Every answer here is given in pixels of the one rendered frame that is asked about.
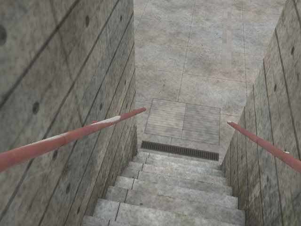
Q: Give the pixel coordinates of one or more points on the stairs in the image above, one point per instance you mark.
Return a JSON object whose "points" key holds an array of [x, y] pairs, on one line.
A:
{"points": [[161, 190]]}

